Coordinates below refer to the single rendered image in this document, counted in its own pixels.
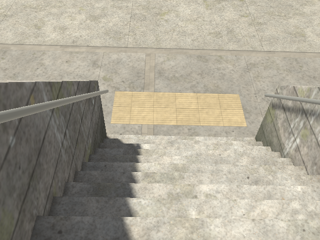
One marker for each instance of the stairs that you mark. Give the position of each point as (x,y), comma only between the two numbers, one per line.
(156,187)

